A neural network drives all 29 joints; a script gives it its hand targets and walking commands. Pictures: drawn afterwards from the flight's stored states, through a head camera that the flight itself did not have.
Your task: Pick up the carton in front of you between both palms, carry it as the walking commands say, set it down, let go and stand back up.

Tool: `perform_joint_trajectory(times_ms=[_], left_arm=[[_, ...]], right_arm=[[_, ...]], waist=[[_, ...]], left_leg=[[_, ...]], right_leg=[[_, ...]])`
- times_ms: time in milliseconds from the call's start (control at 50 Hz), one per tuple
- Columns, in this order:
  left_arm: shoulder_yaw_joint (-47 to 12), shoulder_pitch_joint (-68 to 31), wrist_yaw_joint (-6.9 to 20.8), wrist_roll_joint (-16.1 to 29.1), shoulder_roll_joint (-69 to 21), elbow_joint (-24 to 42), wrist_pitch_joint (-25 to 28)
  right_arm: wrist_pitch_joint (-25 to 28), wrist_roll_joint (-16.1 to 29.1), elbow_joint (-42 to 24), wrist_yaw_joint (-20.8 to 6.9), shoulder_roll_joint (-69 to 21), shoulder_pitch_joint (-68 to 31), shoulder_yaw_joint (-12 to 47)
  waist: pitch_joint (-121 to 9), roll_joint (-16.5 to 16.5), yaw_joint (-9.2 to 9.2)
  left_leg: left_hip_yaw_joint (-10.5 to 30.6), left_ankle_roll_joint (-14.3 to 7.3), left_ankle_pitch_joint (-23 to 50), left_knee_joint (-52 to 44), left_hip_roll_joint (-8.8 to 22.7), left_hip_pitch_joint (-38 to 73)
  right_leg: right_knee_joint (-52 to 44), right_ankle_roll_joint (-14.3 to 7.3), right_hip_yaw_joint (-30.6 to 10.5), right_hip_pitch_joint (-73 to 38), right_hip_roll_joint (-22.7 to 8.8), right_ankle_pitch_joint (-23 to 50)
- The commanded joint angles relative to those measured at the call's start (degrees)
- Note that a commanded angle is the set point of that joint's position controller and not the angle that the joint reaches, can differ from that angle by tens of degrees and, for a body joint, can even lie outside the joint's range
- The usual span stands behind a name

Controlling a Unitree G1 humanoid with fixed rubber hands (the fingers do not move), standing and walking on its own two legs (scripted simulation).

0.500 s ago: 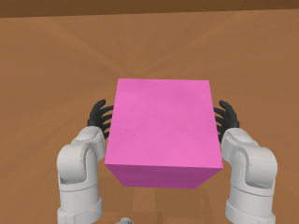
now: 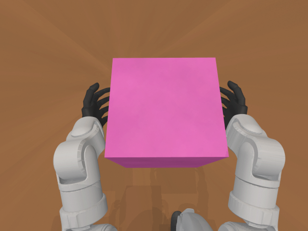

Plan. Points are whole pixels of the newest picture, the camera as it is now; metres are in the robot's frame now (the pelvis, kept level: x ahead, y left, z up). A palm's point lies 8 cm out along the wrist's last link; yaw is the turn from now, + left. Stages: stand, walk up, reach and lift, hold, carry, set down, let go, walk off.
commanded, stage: carry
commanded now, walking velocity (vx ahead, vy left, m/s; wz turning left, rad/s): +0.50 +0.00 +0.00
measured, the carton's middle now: (162, 122) +0.38 -0.01 +0.07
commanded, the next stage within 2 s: none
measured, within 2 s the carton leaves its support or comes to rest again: neither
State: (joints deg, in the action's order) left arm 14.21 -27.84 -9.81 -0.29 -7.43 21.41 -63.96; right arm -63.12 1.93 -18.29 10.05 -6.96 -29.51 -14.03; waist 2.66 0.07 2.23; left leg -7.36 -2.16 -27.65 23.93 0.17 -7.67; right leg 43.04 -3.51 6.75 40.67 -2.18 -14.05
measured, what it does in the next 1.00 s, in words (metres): climbs: right foot, then left foot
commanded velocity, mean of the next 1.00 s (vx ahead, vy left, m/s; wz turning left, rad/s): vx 0.50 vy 0.00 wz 0.00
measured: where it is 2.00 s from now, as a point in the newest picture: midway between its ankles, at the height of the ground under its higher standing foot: (154, 79)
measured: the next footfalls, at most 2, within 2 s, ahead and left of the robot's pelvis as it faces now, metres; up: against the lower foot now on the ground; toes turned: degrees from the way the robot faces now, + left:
right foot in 0.04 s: +0.21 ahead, -0.09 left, +0.03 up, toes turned -7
left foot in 0.46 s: +0.50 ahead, +0.09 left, +0.05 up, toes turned +6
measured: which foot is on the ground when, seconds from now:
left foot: down 0.00-0.06, up 0.08-0.44, down 0.46-0.90, up 0.92-1.00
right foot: up 0.00-0.02, down 0.04-0.48, up 0.50-0.86, down 0.88-1.00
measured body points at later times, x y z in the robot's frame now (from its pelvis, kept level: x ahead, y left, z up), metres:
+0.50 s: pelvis +0.34 +0.01 +0.02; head +0.36 +0.01 +0.47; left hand +0.70 +0.14 +0.16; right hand +0.69 -0.16 +0.16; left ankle +0.46 +0.09 -0.68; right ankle +0.18 -0.09 -0.67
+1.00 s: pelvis +0.64 -0.03 +0.06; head +0.66 -0.04 +0.51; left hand +0.98 +0.14 +0.18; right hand +1.00 -0.17 +0.18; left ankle +0.53 +0.08 -0.56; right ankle +0.69 -0.11 -0.66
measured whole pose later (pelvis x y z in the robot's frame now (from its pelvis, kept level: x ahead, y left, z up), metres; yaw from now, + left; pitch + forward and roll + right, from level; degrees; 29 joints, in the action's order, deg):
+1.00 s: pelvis +0.64 -0.03 +0.06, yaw -1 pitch +5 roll +0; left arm 14.1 -30.7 -10.4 -1.2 -6.7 7.4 -67.5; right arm -68.9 -1.0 -8.3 10.1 -5.8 -31.2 -17.0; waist -2.7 -0.8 -4.7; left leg -0.6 -2.4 -26.0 74.7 0.3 -29.1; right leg 36.8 -3.8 8.1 27.3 0.2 -20.0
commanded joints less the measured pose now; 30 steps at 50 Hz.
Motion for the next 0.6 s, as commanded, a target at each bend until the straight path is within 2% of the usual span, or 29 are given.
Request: perform_joint_trajectory(times_ms=[0, 20, 40, 60, 80, 100, 120, 140, 160, 220, 280, 360, 380, 400, 420, 440, 460, 480, 500, 520, 540, 580], left_arm=[[-36.3, -28.5, 0.6, 9.9, -32.4, -0.5, -1.1], [-36.0, -27.4, 0.8, 10.3, -32.1, -1.2, -1.6], [-35.7, -28.3, 0.6, 10.5, -31.0, -1.5, -2.0], [-36.1, -27.5, 0.8, 11.7, -33.1, -3.1, -2.3], [-37.0, -30.4, 1.2, 12.9, -33.8, -1.4, -2.8], [-38.8, -33.6, 1.9, 15.0, -36.7, -0.8, -2.7], [-40.1, -37.0, 2.6, 16.8, -39.0, 0.6, -2.4], [-41.2, -39.9, 3.3, 18.3, -40.8, 1.3, -2.0], [-41.7, -41.7, 3.7, 19.2, -41.7, 1.6, -1.6], [-40.7, -41.9, 3.9, 19.8, -41.1, 0.6, -1.2], [-38.1, -37.6, 3.2, 17.5, -38.2, -3.0, -2.1], [-34.5, -33.6, 2.7, 13.6, -35.8, -8.1, -3.6], [-33.8, -33.3, 2.6, 12.8, -35.7, -9.0, -3.8], [-33.3, -33.4, 2.5, 12.0, -35.5, -9.5, -3.9], [-32.8, -33.6, 2.3, 11.4, -35.4, -10.0, -4.1], [-32.4, -33.8, 2.2, 10.5, -35.3, -10.2, -4.1], [-31.8, -33.7, 2.0, 9.8, -35.7, -9.5, -4.3], [-31.4, -35.0, 1.9, 9.4, -36.0, -8.9, -4.2], [-31.3, -37.1, 1.5, 9.1, -37.5, -8.6, -3.7], [-30.5, -37.3, 1.3, 8.6, -38.5, -8.2, -3.4], [-30.4, -38.0, 1.3, 8.1, -39.8, -8.0, -2.8], [-30.6, -37.2, 1.3, 7.1, -40.6, -7.8, -1.7]], right_arm=[[-1.9, 10.9, -3.0, -2.2, -33.1, -27.1, 36.7], [-2.4, 9.9, -3.0, -1.8, -32.0, -27.5, 36.2], [-3.1, 9.2, -2.6, -1.6, -32.7, -26.6, 35.5], [-3.7, 8.9, -2.9, -1.4, -31.7, -28.0, 34.6], [-3.7, 8.2, -1.9, -1.2, -33.1, -29.2, 34.1], [-3.7, 7.2, -1.4, -1.0, -33.9, -29.9, 32.6], [-3.4, 6.4, -1.0, -1.0, -35.0, -30.6, 31.6], [-3.1, 5.5, -0.5, -1.1, -35.9, -31.3, 31.1], [-2.8, 4.8, -0.1, -1.1, -36.4, -31.7, 31.0], [-2.3, 4.2, 0.4, -0.6, -36.1, -31.9, 32.0], [-3.1, 4.2, 1.6, -0.2, -34.7, -30.7, 32.5], [-4.8, 4.7, 4.4, -0.5, -34.6, -30.7, 32.5], [-5.1, 5.0, 4.9, -0.7, -35.0, -31.2, 32.6], [-5.2, 5.4, 5.4, -0.9, -35.4, -31.9, 32.6], [-5.3, 5.8, 6.5, -1.0, -35.8, -32.2, 32.5], [-5.3, 6.2, 7.5, -1.2, -36.0, -32.0, 32.4], [-5.1, 6.6, 7.4, -1.3, -36.2, -32.7, 32.5], [-4.7, 7.9, 8.1, -1.4, -38.2, -33.6, 33.4], [-4.5, 9.4, 6.3, -1.9, -40.1, -35.4, 34.3], [-3.9, 11.7, 4.4, -2.4, -42.8, -37.7, 36.7], [-3.2, 14.0, 2.3, -3.1, -44.8, -41.1, 38.4], [-1.9, 16.8, -0.6, -4.0, -46.9, -44.8, 40.5]], waist=[[-28.9, -8.1, -4.98], [-33.1, -5.1, -7.87], [-39.9, 11.3, -7.02], [-38.1, 17.4, -9.13], [-35.1, 12.4, -8.00], [-32.2, 4.8, -8.49], [-30.1, 0.9, -7.57], [-29.3, 0.3, -6.39], [-29.4, 1.1, -5.74], [-28.2, 4.7, -5.66], [-25.4, 5.5, -6.16], [-21.3, 8.9, -6.26], [-21.2, 10.0, -5.44], [-22.3, 11.0, -3.58], [-24.9, 9.7, -0.84], [-30.2, 6.2, 1.80], [-36.1, -6.9, 2.44], [-35.7, -19.2, 3.28], [-34.4, -13.1, 1.96], [-32.1, -5.9, 2.98], [-30.4, -1.3, 2.52], [-30.8, -2.4, 0.63]], left_leg=[[-1.6, -3.8, 64.3, 16.2, 9.4, 10.2], [-1.1, -2.1, 51.2, 26.7, 7.2, 0.0], [1.6, 0.5, 23.2, 44.3, 1.2, -19.6], [5.7, 0.7, 0.8, 55.9, -5.7, -31.3], [10.1, -1.0, 0.2, 62.9, -2.0, -37.5], [9.7, -1.2, 1.7, 63.1, -0.4, -39.8], [9.6, -1.5, 3.5, 59.8, 1.2, -39.6], [9.4, -1.6, 5.5, 56.0, 2.1, -38.1], [8.9, -1.5, 7.0, 53.0, 2.5, -36.6], [6.5, -0.5, 8.0, 47.2, 2.6, -39.0], [3.8, 0.5, 11.6, 34.8, 3.1, -39.5], [-2.8, -0.5, 15.5, 16.6, 0.0, -29.5], [-4.5, -1.1, 15.6, 14.0, -1.3, -25.6], [-6.3, -1.8, 15.8, 12.4, -3.1, -20.3], [-8.7, -2.4, 16.7, 8.5, -5.5, -11.5], [-5.5, -2.8, 15.1, 7.1, -4.0, 3.5], [23.9, -9.4, 1.8, 2.4, 12.5, 17.2], [46.7, -15.4, 10.3, -6.6, 19.7, 23.1], [42.7, -16.2, 16.7, -3.3, 20.1, 23.3], [36.3, -15.2, 23.8, 0.4, 18.7, 19.8], [31.3, -13.1, 27.3, 0.9, 17.7, 16.1], [25.4, -10.6, 22.2, -1.3, 16.0, 12.6]], right_leg=[[-11.5, -1.7, 8.7, -25.3, 7.2, 5.2], [-11.7, -2.2, 2.7, -40.7, 3.8, 3.4], [-14.9, -11.0, -29.5, -57.0, -15.1, 2.0], [-22.9, -16.0, -44.6, -60.3, -17.2, 10.5], [-19.7, -15.6, -39.2, -60.0, -17.7, 14.8], [-17.3, -14.3, -33.5, -56.2, -16.5, 20.9], [-17.3, -12.0, -28.8, -52.3, -15.2, 21.6], [-18.6, -10.0, -25.9, -49.3, -14.0, 17.6], [-19.8, -8.7, -23.7, -47.8, -13.3, 14.3], [-22.1, -9.6, -19.4, -47.6, -13.0, 13.7], [-23.6, -9.5, -14.0, -47.4, -11.3, 17.1], [-23.7, -6.3, -6.3, -43.7, -8.4, 25.7], [-22.0, -5.2, -5.0, -43.1, -8.4, 31.6], [-17.5, -4.1, -3.1, -42.7, -8.4, 40.4], [-8.9, -2.4, 0.8, -40.9, -7.3, 46.3], [1.8, -0.4, 1.9, -33.6, -5.6, 38.1], [19.3, 2.6, 0.7, -17.7, -0.9, 18.0], [33.0, 3.1, -3.6, -2.7, 8.3, -13.0], [41.2, 1.1, -9.7, 2.3, 4.5, -13.8], [42.4, 0.3, -9.4, 4.6, 2.5, -12.7], [39.9, -0.1, -9.4, 4.9, 0.7, -10.9], [33.8, -0.2, -9.0, 2.7, -0.7, -8.1]])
